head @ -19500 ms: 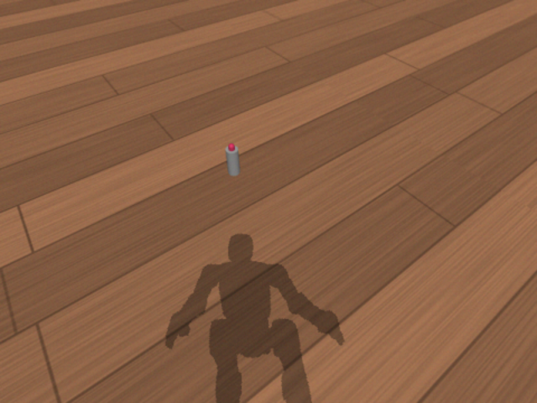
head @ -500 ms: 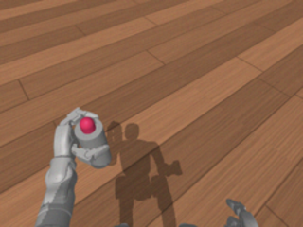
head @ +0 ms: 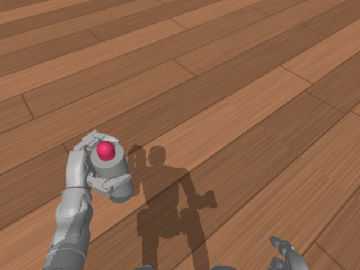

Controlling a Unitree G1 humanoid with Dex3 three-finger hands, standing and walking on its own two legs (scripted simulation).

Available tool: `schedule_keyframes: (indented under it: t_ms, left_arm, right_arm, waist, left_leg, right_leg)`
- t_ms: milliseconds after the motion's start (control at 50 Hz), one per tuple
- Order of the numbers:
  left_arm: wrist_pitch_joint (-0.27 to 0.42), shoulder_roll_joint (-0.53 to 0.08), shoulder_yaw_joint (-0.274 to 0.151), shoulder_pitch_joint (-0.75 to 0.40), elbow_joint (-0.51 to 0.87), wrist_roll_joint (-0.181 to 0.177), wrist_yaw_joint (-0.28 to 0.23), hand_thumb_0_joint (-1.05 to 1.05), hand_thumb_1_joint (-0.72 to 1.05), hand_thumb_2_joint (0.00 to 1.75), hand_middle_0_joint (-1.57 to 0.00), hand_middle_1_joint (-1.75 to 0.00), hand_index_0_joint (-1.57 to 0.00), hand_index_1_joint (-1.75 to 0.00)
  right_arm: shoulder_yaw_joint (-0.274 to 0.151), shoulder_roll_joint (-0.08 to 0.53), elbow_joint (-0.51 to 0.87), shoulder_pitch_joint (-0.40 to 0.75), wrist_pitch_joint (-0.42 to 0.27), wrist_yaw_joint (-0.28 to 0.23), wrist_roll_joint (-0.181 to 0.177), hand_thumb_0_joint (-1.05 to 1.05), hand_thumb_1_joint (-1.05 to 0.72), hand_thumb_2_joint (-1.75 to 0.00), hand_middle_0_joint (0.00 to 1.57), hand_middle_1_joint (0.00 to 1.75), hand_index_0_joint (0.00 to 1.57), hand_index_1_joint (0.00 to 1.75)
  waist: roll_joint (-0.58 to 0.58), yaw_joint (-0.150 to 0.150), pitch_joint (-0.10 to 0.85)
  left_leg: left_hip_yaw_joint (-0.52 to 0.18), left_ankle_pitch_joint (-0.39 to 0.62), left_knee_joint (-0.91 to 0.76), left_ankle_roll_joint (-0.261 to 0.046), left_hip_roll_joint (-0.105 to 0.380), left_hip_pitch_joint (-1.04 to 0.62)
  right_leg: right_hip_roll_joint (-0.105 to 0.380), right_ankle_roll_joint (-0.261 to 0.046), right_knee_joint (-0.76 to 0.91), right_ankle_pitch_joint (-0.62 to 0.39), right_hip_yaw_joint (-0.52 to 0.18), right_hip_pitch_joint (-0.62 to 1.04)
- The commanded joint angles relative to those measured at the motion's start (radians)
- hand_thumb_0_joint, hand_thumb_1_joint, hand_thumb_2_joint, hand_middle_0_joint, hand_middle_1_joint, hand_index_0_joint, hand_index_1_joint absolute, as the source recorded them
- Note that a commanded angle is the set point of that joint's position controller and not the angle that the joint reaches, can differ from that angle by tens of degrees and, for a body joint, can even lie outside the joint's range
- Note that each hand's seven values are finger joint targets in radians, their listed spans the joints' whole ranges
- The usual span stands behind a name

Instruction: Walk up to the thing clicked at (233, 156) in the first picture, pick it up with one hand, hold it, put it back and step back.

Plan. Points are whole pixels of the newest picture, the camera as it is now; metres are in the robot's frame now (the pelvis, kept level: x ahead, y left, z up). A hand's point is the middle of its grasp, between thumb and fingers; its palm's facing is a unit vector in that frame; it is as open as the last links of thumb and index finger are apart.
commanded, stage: hold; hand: left
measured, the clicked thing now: (113, 171) +0.32 +0.16 +0.04
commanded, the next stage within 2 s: crouch in 0.38 s
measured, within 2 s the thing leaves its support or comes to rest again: neither
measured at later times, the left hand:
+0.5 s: hand (110, 166) +0.33 +0.16 +0.06, palm faces +0.04 -1.00 -0.01, open 10.0 cm
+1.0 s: hand (119, 184) +0.35 +0.17 -0.09, palm faces +0.10 -1.00 +0.02, open 10.0 cm
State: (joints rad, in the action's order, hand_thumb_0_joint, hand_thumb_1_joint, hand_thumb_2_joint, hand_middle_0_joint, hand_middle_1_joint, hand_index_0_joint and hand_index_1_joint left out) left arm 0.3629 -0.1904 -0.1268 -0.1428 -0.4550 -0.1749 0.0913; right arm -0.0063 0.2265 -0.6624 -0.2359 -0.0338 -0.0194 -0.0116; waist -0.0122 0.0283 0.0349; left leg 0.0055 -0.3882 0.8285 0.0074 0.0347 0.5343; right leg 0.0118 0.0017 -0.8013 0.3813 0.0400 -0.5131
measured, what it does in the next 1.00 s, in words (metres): lowers itself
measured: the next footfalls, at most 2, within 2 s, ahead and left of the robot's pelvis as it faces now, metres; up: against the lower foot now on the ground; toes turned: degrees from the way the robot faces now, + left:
none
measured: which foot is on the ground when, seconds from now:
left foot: down 0.00-1.00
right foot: down 0.00-1.00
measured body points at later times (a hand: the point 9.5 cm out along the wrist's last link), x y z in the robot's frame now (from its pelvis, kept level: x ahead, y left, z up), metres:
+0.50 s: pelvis +0.00 +0.00 +0.00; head +0.03 +0.00 +0.45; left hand +0.32 +0.21 +0.06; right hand +0.13 -0.25 -0.11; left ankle +0.02 +0.12 -0.70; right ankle +0.02 -0.12 -0.70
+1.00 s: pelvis -0.02 +0.00 -0.09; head +0.09 +0.03 +0.35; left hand +0.34 +0.22 -0.09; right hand +0.11 -0.26 -0.19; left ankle +0.02 +0.12 -0.70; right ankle +0.02 -0.12 -0.70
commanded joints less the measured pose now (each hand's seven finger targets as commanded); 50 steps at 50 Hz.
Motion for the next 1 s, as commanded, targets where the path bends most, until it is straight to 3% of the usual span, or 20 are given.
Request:
schedule_keyframes:
  t_ms: [0,40,80,100,140,160,260,380,420,440,480,520,540,580,600,720,760,800,860,980]
  left_arm:
    - [0.081,-0.155,-0.072,-0.282,0.24,-0.014,-0.005,0.0,0.11,1.18,-1.25,-1.37,-1.26,-1.38]
    - [0.078,-0.096,-0.028,-0.265,0.223,-0.023,0.001,0.0,0.1,1.17,-1.24,-1.37,-1.25,-1.37]
    - [0.08,-0.127,-0.065,-0.255,0.209,-0.024,-0.002,0.0,0.1,1.17,-1.23,-1.36,-1.24,-1.37]
    - [0.072,-0.09,-0.03,-0.226,0.165,-0.019,0.0,0.0,0.11,1.17,-1.23,-1.36,-1.24,-1.37]
    - [0.087,-0.162,-0.085,-0.276,0.242,-0.016,-0.003,0.0,0.13,1.18,-1.24,-1.37,-1.25,-1.38]
    - [0.09,-0.128,-0.052,-0.277,0.237,-0.015,0.0,0.0,0.11,1.18,-1.25,-1.38,-1.26,-1.38]
    - [0.093,-0.132,-0.049,-0.267,0.265,-0.016,-0.001,0.0,0.12,1.17,-1.23,-1.36,-1.24,-1.37]
    - [0.077,-0.094,-0.021,-0.246,0.201,-0.019,0.0,0.0,0.09,1.16,-1.23,-1.36,-1.24,-1.37]
    - [0.082,-0.142,-0.06,-0.265,0.244,-0.018,-0.002,0.0,0.09,1.16,-1.23,-1.36,-1.24,-1.36]
    - [0.087,-0.143,-0.042,-0.292,0.296,-0.014,-0.002,0.0,0.1,1.14,-1.23,-1.35,-1.24,-1.35]
    - [0.087,-0.116,-0.033,-0.267,0.285,-0.017,-0.004,0.0,0.12,1.16,-1.21,-1.29,-1.22,-1.29]
    - [0.073,-0.088,-0.043,-0.198,0.159,-0.019,-0.01,0.0,0.13,1.18,-1.21,-1.31,-1.22,-1.32]
    - [0.081,-0.107,-0.057,-0.239,0.213,-0.022,-0.017,0.0,0.13,1.17,-1.2,-1.3,-1.21,-1.31]
    - [0.081,-0.072,-0.037,-0.204,0.138,-0.013,-0.021,0.0,0.13,1.19,-1.2,-1.31,-1.21,-1.32]
    - [0.097,-0.1,-0.055,-0.262,0.208,-0.012,-0.028,0.0,0.13,1.17,-1.21,-1.31,-1.22,-1.31]
    - [0.177,-0.075,-0.052,-0.298,0.077,0.006,-0.019,0.0,0.16,1.22,-1.23,-1.36,-1.25,-1.35]
    - [0.214,-0.069,-0.064,-0.313,0.013,-0.001,-0.011,0.0,0.16,1.23,-1.23,-1.37,-1.24,-1.36]
    - [0.262,-0.125,-0.108,-0.367,0.012,0.009,-0.012,0.0,0.17,1.22,-1.21,-1.36,-1.23,-1.35]
    - [0.326,-0.093,-0.103,-0.351,-0.144,0.012,0.001,0.0,0.19,1.22,-1.22,-1.36,-1.23,-1.36]
    - [0.448,-0.155,-0.141,-0.469,-0.206,0.024,0.011,0.0,0.18,1.23,-1.19,-1.34,-1.21,-1.34]
  right_arm:
    - [-0.05,0.136,0.12,0.019,-0.042,-0.012,-0.004,0.0,-0.91,-0.9,0.2,0.3,0.2,0.3]
    - [-0.042,0.129,0.125,0.032,-0.044,-0.01,-0.002,0.0,-0.91,-0.9,0.2,0.3,0.2,0.3]
    - [-0.047,0.134,0.121,0.034,-0.042,-0.013,-0.005,0.0,-0.91,-0.9,0.2,0.3,0.2,0.3]
    - [-0.044,0.132,0.125,0.037,-0.039,-0.011,-0.005,0.0,-0.91,-0.9,0.2,0.3,0.2,0.3]
    - [-0.049,0.137,0.127,0.042,-0.039,-0.011,-0.005,0.0,-0.91,-0.9,0.2,0.3,0.2,0.3]
    - [-0.045,0.131,0.128,0.04,-0.04,-0.01,-0.004,0.0,-0.91,-0.9,0.2,0.3,0.2,0.3]
    - [-0.046,0.133,0.13,0.038,-0.043,-0.013,-0.005,0.0,-0.9,-0.9,0.2,0.3,0.2,0.3]
    - [-0.046,0.134,0.128,0.044,-0.048,-0.011,-0.007,0.0,-0.91,-0.9,0.2,0.3,0.2,0.3]
    - [-0.05,0.14,0.128,0.038,-0.047,-0.012,-0.007,0.0,-0.91,-0.9,0.2,0.3,0.2,0.3]
    - [-0.049,0.138,0.129,0.033,-0.049,-0.015,-0.006,0.0,-0.91,-0.9,0.2,0.3,0.2,0.3]
    - [-0.046,0.131,0.131,0.034,-0.047,-0.017,-0.005,0.0,-0.88,-0.9,0.2,0.3,0.2,0.3]
    - [-0.043,0.128,0.118,0.038,-0.047,-0.013,-0.005,0.0,-0.9,-0.91,0.2,0.3,0.2,0.3]
    - [-0.043,0.126,0.121,0.042,-0.048,-0.012,-0.003,0.0,-0.9,-0.91,0.2,0.3,0.2,0.3]
    - [-0.044,0.126,0.123,0.043,-0.044,-0.004,-0.001,0.0,-0.9,-0.91,0.2,0.3,0.2,0.3]
    - [-0.05,0.128,0.121,0.042,-0.044,-0.002,0.001,0.0,-0.9,-0.9,0.2,0.3,0.2,0.3]
    - [-0.063,0.132,0.105,0.033,-0.057,0.017,0.015,0.0,-0.9,-0.9,0.2,0.3,0.2,0.3]
    - [-0.072,0.144,0.096,0.022,-0.063,0.023,0.021,0.0,-0.9,-0.9,0.2,0.3,0.2,0.3]
    - [-0.074,0.144,0.089,0.011,-0.065,0.028,0.028,0.0,-0.89,-0.9,0.2,0.3,0.2,0.3]
    - [-0.068,0.143,0.083,0.011,-0.069,0.043,0.04,0.0,-0.9,-0.9,0.2,0.3,0.2,0.3]
    - [-0.067,0.174,0.086,0.01,-0.067,0.065,0.055,0.0,-0.89,-0.9,0.2,0.3,0.2,0.3]
  waist:
    - [0.001,-0.007,0.286]
    - [0.015,0.004,0.252]
    - [0.02,-0.003,0.249]
    - [0.042,0.007,0.225]
    - [0.006,-0.016,0.246]
    - [0.012,-0.009,0.24]
    - [-0.006,-0.007,0.271]
    - [0.019,0.006,0.218]
    - [0.009,-0.007,0.257]
    - [-0.011,-0.008,0.288]
    - [0.016,-0.003,0.276]
    - [0.044,0.0,0.228]
    - [0.032,-0.003,0.217]
    - [0.041,0.005,0.181]
    - [0.014,-0.003,0.184]
    - [0.022,0.03,0.223]
    - [0.04,0.04,0.272]
    - [0.01,0.032,0.323]
    - [0.034,0.044,0.358]
    - [-0.05,0.029,0.554]
  left_leg:
    - [-0.006,0.221,-0.108,-0.012,-0.023,-0.142]
    - [-0.004,0.195,-0.113,-0.014,-0.023,-0.125]
    - [-0.006,0.192,-0.113,-0.014,-0.023,-0.119]
    - [-0.008,0.174,-0.119,-0.016,-0.021,-0.103]
    - [-0.001,0.158,-0.121,-0.014,-0.025,-0.103]
    - [-0.003,0.149,-0.127,-0.013,-0.024,-0.11]
    - [-0.006,0.145,-0.129,-0.011,-0.025,-0.129]
    - [-0.013,0.112,-0.131,-0.013,-0.021,-0.098]
    - [-0.011,0.149,-0.125,-0.013,-0.022,-0.115]
    - [-0.007,0.172,-0.122,-0.011,-0.025,-0.141]
    - [-0.003,0.194,-0.113,-0.014,-0.027,-0.137]
    - [-0.004,0.169,-0.107,-0.018,-0.025,-0.094]
    - [-0.001,0.157,-0.105,-0.018,-0.026,-0.078]
    - [-0.006,0.124,-0.103,-0.018,-0.024,-0.043]
    - [-0.004,0.121,-0.096,-0.015,-0.024,-0.04]
    - [-0.019,0.072,-0.002,-0.017,-0.024,0.053]
    - [-0.021,0.09,0.062,-0.022,-0.023,0.095]
    - [-0.025,0.09,0.128,-0.02,-0.027,0.146]
    - [-0.033,0.035,0.255,-0.024,-0.031,0.302]
    - [-0.057,0.06,0.48,-0.02,-0.029,0.478]
  right_leg:
    - [-0.017,-0.009,0.113,-0.257,-0.008,0.128]
    - [-0.018,-0.007,0.117,-0.241,-0.011,0.108]
    - [-0.017,-0.007,0.119,-0.236,-0.007,0.103]
    - [-0.019,-0.008,0.118,-0.219,-0.004,0.093]
    - [-0.014,-0.01,0.126,-0.2,-0.011,0.108]
    - [-0.017,-0.01,0.124,-0.19,-0.009,0.101]
    - [-0.019,-0.012,0.12,-0.185,-0.009,0.111]
    - [-0.02,-0.013,0.12,-0.156,-0.002,0.072]
    - [-0.019,-0.011,0.12,-0.187,-0.005,0.1]
    - [-0.016,-0.012,0.119,-0.211,-0.008,0.115]
    - [-0.014,-0.006,0.121,-0.239,-0.011,0.126]
    - [-0.016,-0.006,0.121,-0.217,-0.009,0.093]
    - [-0.013,-0.006,0.121,-0.209,-0.011,0.084]
    - [-0.016,-0.01,0.11,-0.171,-0.005,0.044]
    - [-0.014,-0.011,0.101,-0.165,-0.007,0.036]
    - [-0.018,-0.016,0.0,-0.124,-0.007,-0.087]
    - [-0.017,-0.015,-0.053,-0.144,-0.012,-0.14]
    - [-0.016,-0.019,-0.119,-0.134,-0.014,-0.197]
    - [-0.02,-0.019,-0.229,-0.076,-0.017,-0.34]
    - [-0.018,-0.034,-0.476,-0.05,-0.02,-0.592]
